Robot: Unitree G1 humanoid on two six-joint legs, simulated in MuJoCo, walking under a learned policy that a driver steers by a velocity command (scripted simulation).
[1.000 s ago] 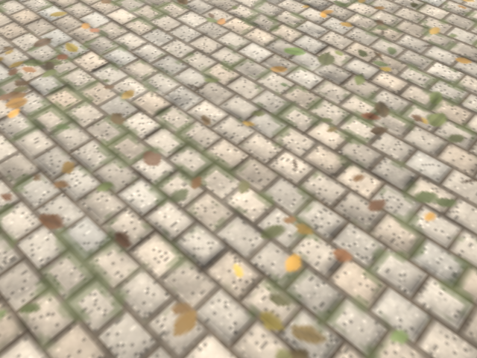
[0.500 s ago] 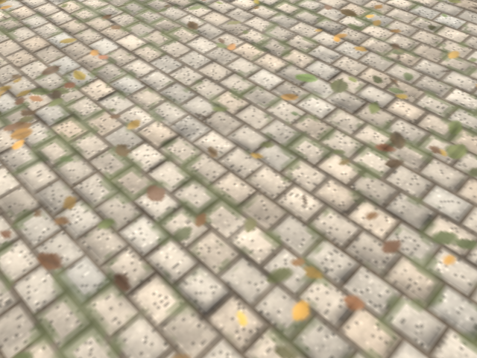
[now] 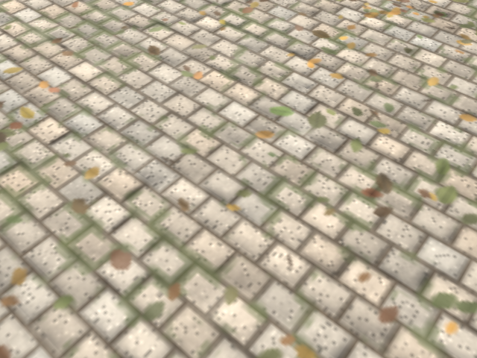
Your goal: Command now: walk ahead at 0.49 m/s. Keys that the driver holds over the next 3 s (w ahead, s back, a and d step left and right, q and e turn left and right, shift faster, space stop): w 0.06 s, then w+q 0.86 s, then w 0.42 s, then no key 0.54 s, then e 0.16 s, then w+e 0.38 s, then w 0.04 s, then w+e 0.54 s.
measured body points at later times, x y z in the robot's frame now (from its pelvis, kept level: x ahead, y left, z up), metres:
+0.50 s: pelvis +0.27 -0.07 +0.00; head +0.29 -0.08 +0.45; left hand +0.29 +0.21 -0.12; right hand +0.40 -0.33 -0.13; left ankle +0.24 +0.09 -0.65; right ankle +0.29 -0.17 -0.74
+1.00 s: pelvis +0.49 +0.07 -0.01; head +0.52 +0.10 +0.44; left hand +0.48 +0.37 -0.13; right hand +0.72 -0.12 -0.12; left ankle +0.50 +0.14 -0.74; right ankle +0.52 -0.12 -0.64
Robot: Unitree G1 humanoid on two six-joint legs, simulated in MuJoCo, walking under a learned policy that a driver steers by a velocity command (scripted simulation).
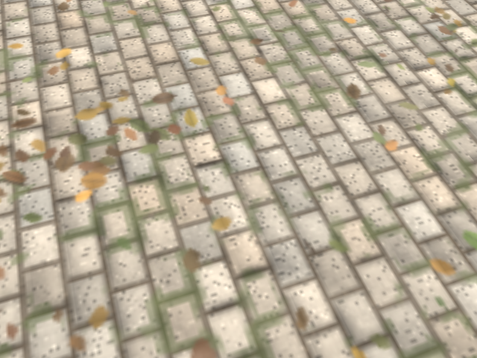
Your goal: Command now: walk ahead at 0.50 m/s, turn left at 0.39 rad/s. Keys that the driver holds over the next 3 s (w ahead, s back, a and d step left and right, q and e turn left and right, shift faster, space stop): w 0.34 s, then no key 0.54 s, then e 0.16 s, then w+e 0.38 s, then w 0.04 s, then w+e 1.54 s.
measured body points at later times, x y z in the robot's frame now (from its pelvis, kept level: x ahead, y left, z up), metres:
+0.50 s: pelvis +0.28 -0.05 -0.01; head +0.32 -0.05 +0.44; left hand +0.46 +0.21 -0.10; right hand +0.31 -0.32 -0.14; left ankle +0.10 +0.07 -0.64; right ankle +0.39 -0.14 -0.73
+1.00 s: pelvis +0.37 -0.03 +0.00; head +0.39 -0.02 +0.45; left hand +0.47 +0.22 -0.14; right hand +0.49 -0.30 -0.12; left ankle +0.38 +0.11 -0.73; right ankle +0.39 -0.14 -0.73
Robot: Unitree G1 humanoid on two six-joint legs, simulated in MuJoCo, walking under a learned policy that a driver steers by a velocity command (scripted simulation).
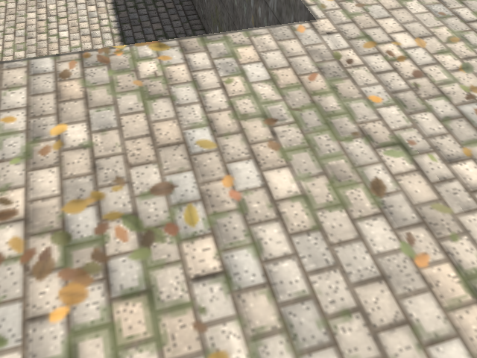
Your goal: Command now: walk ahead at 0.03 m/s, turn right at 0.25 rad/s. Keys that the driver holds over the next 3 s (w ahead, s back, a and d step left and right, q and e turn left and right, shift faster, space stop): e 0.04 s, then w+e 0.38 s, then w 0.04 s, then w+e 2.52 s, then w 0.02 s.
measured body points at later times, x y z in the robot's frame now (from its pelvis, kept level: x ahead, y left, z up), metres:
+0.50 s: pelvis +0.10 -0.07 +0.02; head +0.12 -0.10 +0.46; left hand +0.17 +0.19 -0.10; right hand +0.24 -0.36 -0.08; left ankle +0.27 +0.08 -0.67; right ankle +0.01 -0.12 -0.73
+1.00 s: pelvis +0.36 -0.12 +0.01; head +0.38 -0.14 +0.46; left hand +0.64 +0.04 -0.08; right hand +0.26 -0.39 -0.12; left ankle +0.40 -0.01 -0.73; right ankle +0.37 -0.31 -0.66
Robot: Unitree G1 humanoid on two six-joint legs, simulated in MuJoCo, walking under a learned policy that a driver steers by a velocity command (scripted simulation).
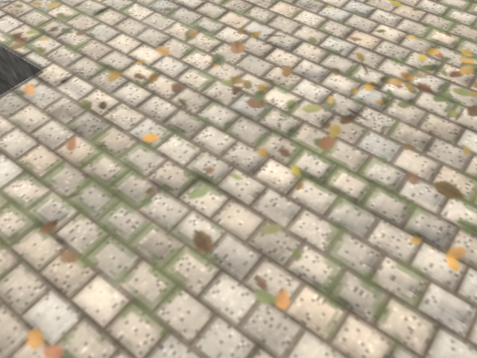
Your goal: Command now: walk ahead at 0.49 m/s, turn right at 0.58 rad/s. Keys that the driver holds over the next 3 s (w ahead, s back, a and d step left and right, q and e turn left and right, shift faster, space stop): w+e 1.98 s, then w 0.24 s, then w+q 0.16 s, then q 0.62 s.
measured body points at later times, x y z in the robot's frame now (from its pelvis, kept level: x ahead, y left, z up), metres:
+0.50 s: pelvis +0.27 -0.09 +0.00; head +0.31 -0.12 +0.45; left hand +0.42 +0.16 -0.09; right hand +0.39 -0.40 -0.09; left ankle +0.45 +0.07 -0.67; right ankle +0.24 -0.16 -0.74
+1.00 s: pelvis +0.55 -0.13 +0.00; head +0.58 -0.14 +0.45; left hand +0.85 -0.01 -0.09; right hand +0.42 -0.39 -0.12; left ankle +0.57 -0.02 -0.74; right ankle +0.54 -0.32 -0.67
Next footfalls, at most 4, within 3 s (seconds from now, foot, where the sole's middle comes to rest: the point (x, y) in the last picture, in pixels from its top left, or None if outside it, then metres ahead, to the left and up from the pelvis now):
0.22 right None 0.28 -0.17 -0.78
0.70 left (255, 310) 0.61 -0.04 -0.78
1.24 right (376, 274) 0.70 -0.42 -0.78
1.70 left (378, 185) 1.04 -0.51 -0.78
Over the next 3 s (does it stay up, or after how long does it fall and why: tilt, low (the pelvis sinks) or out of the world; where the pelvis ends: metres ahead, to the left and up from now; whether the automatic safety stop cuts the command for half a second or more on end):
stays up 1.05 -0.97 -0.01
